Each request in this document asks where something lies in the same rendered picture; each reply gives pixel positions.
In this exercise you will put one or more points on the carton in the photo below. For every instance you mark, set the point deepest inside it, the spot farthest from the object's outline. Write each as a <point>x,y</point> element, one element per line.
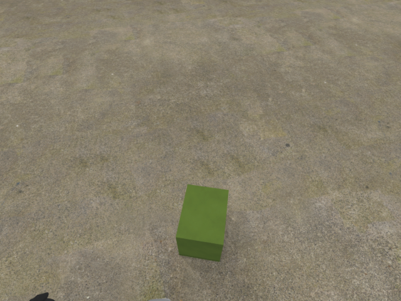
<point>200,233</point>

